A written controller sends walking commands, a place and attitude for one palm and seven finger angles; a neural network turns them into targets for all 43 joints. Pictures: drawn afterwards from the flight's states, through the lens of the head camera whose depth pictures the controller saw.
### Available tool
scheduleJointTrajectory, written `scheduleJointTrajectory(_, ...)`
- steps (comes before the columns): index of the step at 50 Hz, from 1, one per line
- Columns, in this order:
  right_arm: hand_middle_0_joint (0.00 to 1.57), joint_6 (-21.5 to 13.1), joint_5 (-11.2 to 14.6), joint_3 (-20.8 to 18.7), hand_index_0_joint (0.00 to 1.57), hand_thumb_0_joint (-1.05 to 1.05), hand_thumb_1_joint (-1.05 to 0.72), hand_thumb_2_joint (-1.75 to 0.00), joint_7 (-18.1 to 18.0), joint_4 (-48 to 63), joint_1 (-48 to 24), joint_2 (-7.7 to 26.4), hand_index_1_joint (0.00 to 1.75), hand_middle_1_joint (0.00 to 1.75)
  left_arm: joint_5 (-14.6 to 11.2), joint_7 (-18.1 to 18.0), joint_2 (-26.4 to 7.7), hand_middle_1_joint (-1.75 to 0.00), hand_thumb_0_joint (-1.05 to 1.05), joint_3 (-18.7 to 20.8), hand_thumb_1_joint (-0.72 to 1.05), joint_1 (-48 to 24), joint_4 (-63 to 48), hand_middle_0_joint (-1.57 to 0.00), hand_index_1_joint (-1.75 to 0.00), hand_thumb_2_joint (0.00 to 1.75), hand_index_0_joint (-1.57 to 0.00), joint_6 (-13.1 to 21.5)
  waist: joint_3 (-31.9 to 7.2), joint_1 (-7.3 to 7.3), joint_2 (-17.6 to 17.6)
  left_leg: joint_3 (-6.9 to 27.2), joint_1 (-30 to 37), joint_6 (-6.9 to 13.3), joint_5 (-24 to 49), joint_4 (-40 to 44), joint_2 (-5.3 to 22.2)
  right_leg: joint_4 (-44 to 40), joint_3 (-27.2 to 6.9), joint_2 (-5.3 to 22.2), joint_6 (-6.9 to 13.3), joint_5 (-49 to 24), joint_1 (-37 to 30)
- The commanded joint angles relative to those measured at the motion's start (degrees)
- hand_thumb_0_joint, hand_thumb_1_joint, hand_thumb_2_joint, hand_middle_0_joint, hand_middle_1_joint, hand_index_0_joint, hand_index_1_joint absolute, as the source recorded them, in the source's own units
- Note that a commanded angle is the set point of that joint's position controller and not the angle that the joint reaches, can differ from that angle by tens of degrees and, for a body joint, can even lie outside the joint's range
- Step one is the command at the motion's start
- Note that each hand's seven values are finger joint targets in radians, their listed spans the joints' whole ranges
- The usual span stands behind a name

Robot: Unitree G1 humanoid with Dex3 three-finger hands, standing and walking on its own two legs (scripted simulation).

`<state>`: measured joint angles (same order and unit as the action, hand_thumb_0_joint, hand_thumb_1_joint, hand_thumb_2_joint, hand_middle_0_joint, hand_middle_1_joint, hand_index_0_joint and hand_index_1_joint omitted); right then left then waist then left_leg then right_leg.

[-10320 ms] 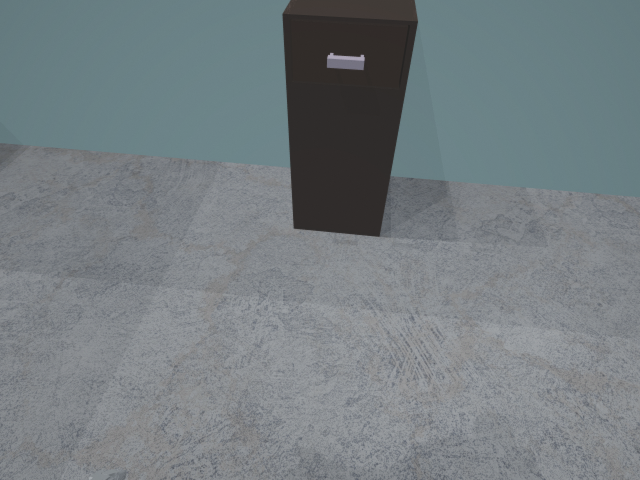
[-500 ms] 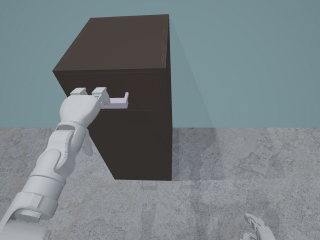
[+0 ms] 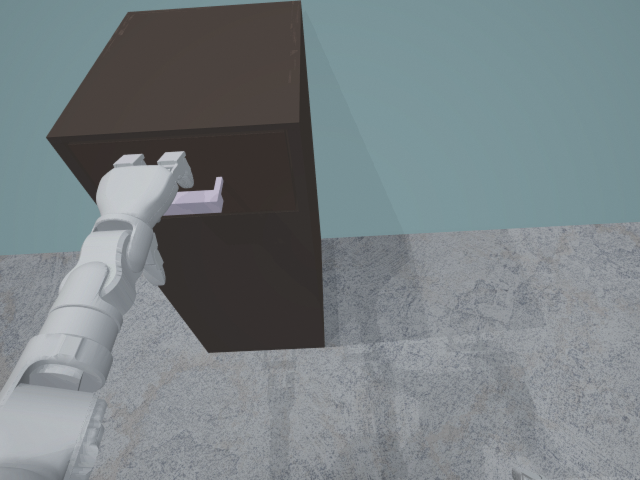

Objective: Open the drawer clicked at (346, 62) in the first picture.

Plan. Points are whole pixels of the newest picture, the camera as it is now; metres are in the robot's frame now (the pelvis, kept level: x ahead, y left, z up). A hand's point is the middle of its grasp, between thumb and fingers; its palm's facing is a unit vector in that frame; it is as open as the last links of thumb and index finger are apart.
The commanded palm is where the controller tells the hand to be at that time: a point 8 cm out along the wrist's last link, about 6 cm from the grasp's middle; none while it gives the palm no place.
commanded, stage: move the hooked fingers above the handle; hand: left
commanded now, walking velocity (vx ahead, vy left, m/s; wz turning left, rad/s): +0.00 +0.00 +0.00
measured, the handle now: (190, 193) +0.55 +0.25 +0.01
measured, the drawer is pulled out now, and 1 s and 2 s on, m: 0.00 0.00 0.00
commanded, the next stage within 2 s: lower the fingers behind the handle in 1.22 s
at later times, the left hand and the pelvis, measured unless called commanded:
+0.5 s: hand (174, 195) +0.49 +0.24 +0.06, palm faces -0.06 +0.00 -1.00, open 13.8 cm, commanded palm +0.48 +0.25 +0.13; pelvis +0.01 +0.01 -0.01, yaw -1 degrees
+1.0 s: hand (162, 196) +0.49 +0.26 +0.06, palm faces -0.06 +0.00 -1.00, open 13.8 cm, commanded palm +0.47 +0.26 +0.13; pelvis +0.00 +0.01 -0.01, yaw -1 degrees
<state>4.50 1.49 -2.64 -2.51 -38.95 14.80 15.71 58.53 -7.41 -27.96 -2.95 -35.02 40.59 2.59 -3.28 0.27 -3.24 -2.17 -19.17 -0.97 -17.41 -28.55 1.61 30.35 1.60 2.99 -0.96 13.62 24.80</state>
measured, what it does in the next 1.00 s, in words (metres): stands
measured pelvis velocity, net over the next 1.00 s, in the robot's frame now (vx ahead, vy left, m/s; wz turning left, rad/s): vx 0.00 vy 0.01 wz -0.02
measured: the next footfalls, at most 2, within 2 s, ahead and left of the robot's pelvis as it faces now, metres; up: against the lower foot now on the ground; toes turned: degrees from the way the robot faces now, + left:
none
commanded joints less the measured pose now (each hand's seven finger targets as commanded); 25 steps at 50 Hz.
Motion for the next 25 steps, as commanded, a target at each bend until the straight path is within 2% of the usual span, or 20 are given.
scheduleJointTrajectory(1,0.20,-1.90,-0.29,-2.62,0.20,0.00,-0.90,-0.90,-0.47,5.43,1.23,7.12,0.30,0.30,-0.07,-1.93,-12.83,-1.20,0.00,3.62,-0.50,-27.23,-7.13,-0.30,-1.20,0.30,-0.30,0.67,-17.59,1.47,4.14,-1.03,1.99,3.08,19.50,0.75,-3.43,-0.74,0.87,-3.53,2.67,-16.62,-11.38)
scheduleJointTrajectory(2,0.20,-1.87,-0.46,-2.61,0.20,0.00,-0.90,-0.90,-0.58,5.32,1.88,7.17,0.30,0.30,0.25,-2.17,-13.95,-1.20,0.00,4.24,-0.50,-28.97,-6.68,-0.30,-1.20,0.30,-0.30,0.96,-18.82,1.41,3.60,-0.95,1.68,3.06,19.51,0.41,-3.53,-0.39,0.68,-3.48,2.68,-16.77,-11.51)
scheduleJointTrajectory(4,0.20,-1.79,-0.75,-2.72,0.20,0.00,-0.90,-0.90,-0.64,4.86,2.98,7.30,0.30,0.30,1.10,-2.93,-15.48,-1.20,0.00,5.00,-0.50,-32.98,-5.84,-0.30,-1.20,0.30,-0.30,1.67,-19.89,2.33,3.44,-0.59,1.44,3.02,20.43,-0.38,-3.50,0.12,0.63,-3.56,2.72,-17.17,-10.95)
scheduleJointTrajectory(5,0.20,-1.85,-0.77,-2.82,0.20,0.00,-0.90,-0.90,-0.48,5.00,3.28,6.96,0.30,0.30,1.09,-3.43,-15.13,-1.20,0.00,4.70,-0.50,-33.77,-5.95,-0.30,-1.20,0.30,-0.30,2.04,-21.59,1.92,1.84,-0.77,1.72,2.99,20.34,-0.65,-3.58,0.50,0.38,-3.48,2.70,-17.29,-11.19)
scheduleJointTrajectory(7,0.20,-1.70,-1.07,-2.96,0.20,0.00,-0.90,-0.90,-0.45,4.44,4.37,7.06,0.30,0.30,1.65,-4.48,-17.21,-1.20,0.00,6.82,-0.50,-33.58,-3.62,-0.30,-1.20,0.30,-0.30,2.25,-22.87,1.91,2.10,-0.85,1.21,2.95,22.33,-1.52,-3.52,1.40,0.45,-3.63,2.76,-19.41,-11.41)
scheduleJointTrajectory(8,0.20,-1.60,-1.08,-2.96,0.20,0.00,-0.90,-0.90,-0.30,4.37,4.65,6.95,0.30,0.30,1.71,-4.77,-16.00,-1.20,0.00,5.89,-0.50,-33.84,-2.42,-0.30,-1.20,0.30,-0.30,2.04,-23.03,2.10,1.82,-0.80,0.79,2.80,23.02,-1.70,-3.45,1.80,0.64,-3.65,2.76,-19.88,-10.98)
scheduleJointTrajectory(10,0.20,-1.56,-1.20,-3.12,0.20,0.00,-0.90,-0.90,0.01,4.02,5.41,7.23,0.30,0.30,1.73,-5.40,-17.43,-1.20,0.00,7.12,-0.50,-34.54,-0.10,-0.30,-1.20,0.30,-0.30,1.64,-22.83,2.42,1.99,-1.03,-0.23,2.87,23.13,-2.27,-3.34,1.99,0.51,-3.67,2.62,-20.52,-10.81)
scheduleJointTrajectory(11,0.20,-1.40,-1.25,-3.08,0.20,0.00,-0.90,-0.90,0.07,4.15,5.67,7.32,0.30,0.30,1.97,-5.61,-19.01,-1.20,0.00,8.58,-0.50,-32.95,1.36,-0.30,-1.20,0.30,-0.30,1.26,-23.40,1.60,2.34,-1.20,-1.32,2.85,23.01,-2.20,-3.45,2.27,0.45,-3.65,2.62,-20.90,-11.84)
scheduleJointTrajectory(12,0.20,-1.23,-1.27,-2.93,0.20,0.00,-0.90,-0.90,0.14,4.31,5.83,7.41,0.30,0.30,2.19,-5.65,-18.92,-1.20,0.00,7.99,-0.50,-33.51,2.07,-0.30,-1.20,0.30,-0.30,0.89,-23.88,1.78,1.87,-1.23,-1.83,2.80,23.25,-2.28,-3.45,2.52,0.47,-3.67,2.64,-21.26,-11.75)
scheduleJointTrajectory(13,0.20,-1.14,-1.22,-3.00,0.20,0.00,-0.90,-0.90,0.18,4.19,5.97,7.41,0.30,0.30,2.34,-5.67,-18.08,-1.20,0.00,7.15,-0.50,-34.22,2.91,-0.30,-1.20,0.30,-0.30,0.53,-23.08,2.37,2.05,-1.34,-2.17,2.82,23.04,-2.40,-3.31,2.50,0.61,-3.75,2.60,-21.15,-10.90)
scheduleJointTrajectory(14,0.20,-1.09,-1.26,-3.13,0.20,0.00,-0.90,-0.90,0.25,4.13,6.52,7.64,0.30,0.30,2.35,-5.47,-17.64,-1.20,0.00,6.90,-0.50,-34.46,4.05,-0.30,-1.20,0.30,-0.30,0.36,-23.69,2.92,4.15,-1.16,-2.57,3.01,23.29,-2.70,-3.32,2.38,0.54,-3.88,2.47,-21.42,-11.36)
scheduleJointTrajectory(15,0.20,-1.04,-1.12,-3.14,0.20,0.00,-0.90,-0.90,0.15,4.03,6.81,7.83,0.30,0.30,2.38,-5.28,-18.46,-1.20,0.00,7.01,-0.50,-34.72,4.96,-0.30,-1.20,0.30,-0.30,0.17,-22.85,3.06,3.80,-1.40,-3.03,3.02,22.42,-2.70,-3.20,2.31,0.50,-3.79,2.33,-21.01,-10.68)
scheduleJointTrajectory(17,0.20,-0.93,-1.28,-3.39,0.20,0.00,-0.90,-0.90,0.20,3.98,7.78,7.93,0.30,0.30,2.47,-4.76,-17.75,-1.20,0.00,6.03,-0.50,-36.73,3.87,-0.30,-1.20,0.30,-0.30,0.70,-24.99,3.28,1.66,-1.26,-1.75,2.99,23.46,-3.11,-3.11,2.55,0.34,-3.87,2.45,-21.04,-9.99)
scheduleJointTrajectory(19,0.20,-0.79,-1.35,-3.66,0.20,0.00,-0.90,-0.90,0.08,3.69,8.61,8.05,0.30,0.30,2.30,-4.16,-16.72,-1.20,0.00,5.09,-0.50,-38.62,4.06,-0.30,-1.20,0.30,-0.30,1.58,-24.68,4.70,2.56,-0.86,-1.37,3.13,23.96,-3.81,-2.94,2.41,0.38,-4.12,2.39,-20.72,-8.69)
scheduleJointTrajectory(21,0.20,-0.77,-1.46,-3.78,0.20,0.00,-0.90,-0.90,0.10,2.98,9.78,8.07,0.30,0.30,2.27,-4.16,-16.62,-1.20,0.00,4.87,-0.50,-39.36,5.07,-0.30,-1.20,0.30,-0.30,2.29,-24.02,4.94,1.30,-0.68,-1.26,3.10,23.52,-4.07,-2.82,2.47,0.37,-4.19,2.45,-19.82,-7.02)
scheduleJointTrajectory(23,0.20,-0.75,-1.64,-3.80,0.20,0.00,-0.90,-0.90,0.15,2.39,10.87,8.23,0.30,0.30,2.65,-4.64,-17.57,-1.20,0.00,5.24,-0.50,-42.14,5.01,-0.30,-1.20,0.30,-0.30,2.97,-24.86,5.43,0.42,-0.16,-1.24,2.95,24.14,-4.60,-2.71,3.04,0.42,-4.33,2.57,-19.23,-5.53)
scheduleJointTrajectory(24,0.20,-0.70,-1.75,-3.89,0.20,0.00,-0.90,-0.90,0.08,2.16,11.17,8.40,0.30,0.30,2.69,-4.97,-18.75,-1.20,0.00,6.43,-0.50,-42.09,5.70,-0.30,-1.20,0.30,-0.30,3.22,-25.14,5.57,1.79,-0.37,-1.83,3.13,24.41,-5.02,-2.75,2.93,0.35,-4.45,2.50,-19.74,-6.02)
scheduleJointTrajectory(25,0.20,-0.70,-1.82,-3.86,0.20,0.00,-0.90,-0.90,0.12,1.90,11.65,8.55,0.30,0.30,2.91,-5.54,-20.13,-1.20,0.00,6.88,-0.50,-43.82,5.80,-0.30,-1.20,0.30,-0.30,3.36,-25.99,5.81,0.48,-0.35,-2.32,3.07,23.78,-5.32,-2.79,3.27,0.03,-4.33,2.39,-19.60,-5.71)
